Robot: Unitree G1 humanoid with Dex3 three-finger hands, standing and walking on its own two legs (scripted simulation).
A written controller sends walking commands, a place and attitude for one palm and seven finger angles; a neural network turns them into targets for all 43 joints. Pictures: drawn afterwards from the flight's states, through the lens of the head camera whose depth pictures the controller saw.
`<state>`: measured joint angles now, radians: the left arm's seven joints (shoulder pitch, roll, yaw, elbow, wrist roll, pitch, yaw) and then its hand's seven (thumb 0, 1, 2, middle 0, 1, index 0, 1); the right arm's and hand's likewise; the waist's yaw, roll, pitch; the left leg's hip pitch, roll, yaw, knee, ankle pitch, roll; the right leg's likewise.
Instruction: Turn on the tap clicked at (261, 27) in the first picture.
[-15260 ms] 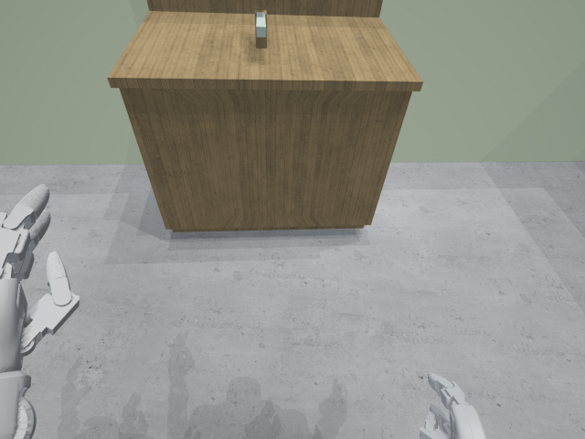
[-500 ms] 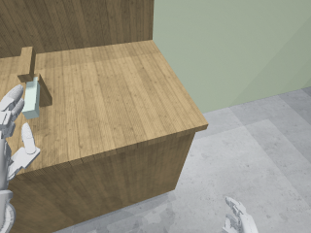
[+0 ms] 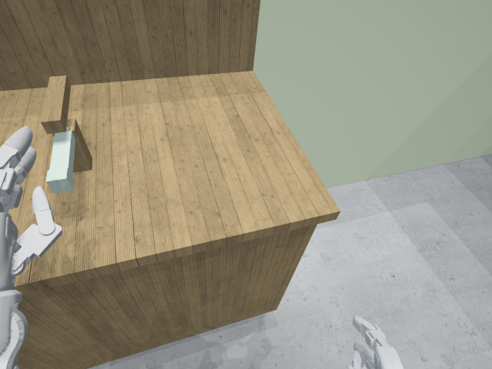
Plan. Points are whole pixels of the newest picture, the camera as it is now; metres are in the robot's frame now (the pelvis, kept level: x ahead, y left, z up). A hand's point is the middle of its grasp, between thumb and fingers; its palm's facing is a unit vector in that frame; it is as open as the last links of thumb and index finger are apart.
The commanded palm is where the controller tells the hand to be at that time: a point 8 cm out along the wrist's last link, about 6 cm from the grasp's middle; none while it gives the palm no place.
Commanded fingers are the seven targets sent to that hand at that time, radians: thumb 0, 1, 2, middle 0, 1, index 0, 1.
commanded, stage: come to a stop and stand still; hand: left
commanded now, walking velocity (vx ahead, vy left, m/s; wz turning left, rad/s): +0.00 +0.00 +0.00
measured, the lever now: (60, 180) +0.34 +0.34 +0.10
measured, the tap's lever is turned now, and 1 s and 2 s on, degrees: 0 0 0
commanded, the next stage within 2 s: look again from close up in 0.38 s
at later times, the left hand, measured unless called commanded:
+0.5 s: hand (60, 215) +0.23 +0.26 +0.17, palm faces +0.42 -0.84 -0.33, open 7.4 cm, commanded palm +0.18 +0.29 +0.18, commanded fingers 0.00 0.90 0.90 -0.20 -0.30 -0.20 -0.30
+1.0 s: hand (41, 185) +0.25 +0.28 +0.20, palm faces +0.46 -0.83 -0.31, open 7.4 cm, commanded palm +0.17 +0.28 +0.18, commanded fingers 0.00 0.90 0.90 -0.20 -0.30 -0.20 -0.30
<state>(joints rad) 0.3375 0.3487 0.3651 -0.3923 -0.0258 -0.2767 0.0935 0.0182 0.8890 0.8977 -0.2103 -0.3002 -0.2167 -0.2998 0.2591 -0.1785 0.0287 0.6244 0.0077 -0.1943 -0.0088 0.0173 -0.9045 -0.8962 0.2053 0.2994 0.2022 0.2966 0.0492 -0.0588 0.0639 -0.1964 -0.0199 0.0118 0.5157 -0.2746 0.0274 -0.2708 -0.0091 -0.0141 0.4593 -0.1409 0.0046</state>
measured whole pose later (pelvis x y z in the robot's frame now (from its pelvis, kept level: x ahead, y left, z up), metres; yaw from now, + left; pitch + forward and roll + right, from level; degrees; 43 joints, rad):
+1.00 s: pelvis +0.01 -0.01 +0.00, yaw +2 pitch -2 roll +0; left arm 0.14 0.43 0.42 -0.28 -0.13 -0.03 0.02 0.02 0.89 0.90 -0.21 -0.30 -0.21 -0.30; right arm 0.21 -0.24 0.04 0.65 -0.01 -0.12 0.02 0.02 -0.90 -0.90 0.21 0.30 0.20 0.30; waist 0.05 0.00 0.02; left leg -0.19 -0.03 -0.02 0.50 -0.27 0.01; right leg -0.26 -0.01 -0.03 0.47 -0.17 -0.01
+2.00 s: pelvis +0.04 -0.02 -0.02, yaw +4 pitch +1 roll +0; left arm 0.48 0.28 0.26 -0.53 -0.16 0.03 0.15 0.02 0.90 0.90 -0.20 -0.30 -0.21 -0.30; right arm 0.21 -0.22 0.02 0.63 0.03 -0.20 -0.07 0.02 -0.90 -0.90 0.20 0.30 0.20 0.30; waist 0.09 0.03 -0.07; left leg -0.30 -0.02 -0.06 0.68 -0.40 -0.01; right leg -0.37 -0.01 -0.07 0.68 -0.32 -0.03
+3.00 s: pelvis +0.03 -0.04 -0.01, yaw +5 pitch -1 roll +0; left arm 0.51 0.22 0.22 -0.58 -0.22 0.18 0.21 0.02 0.90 0.90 -0.20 -0.30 -0.21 -0.30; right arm 0.19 -0.23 0.03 0.64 0.03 -0.19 -0.09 0.02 -0.90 -0.90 0.20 0.30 0.20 0.30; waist 0.09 0.05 -0.06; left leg -0.27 0.00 -0.09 0.65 -0.37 -0.03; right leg -0.33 0.01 -0.10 0.64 -0.30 -0.05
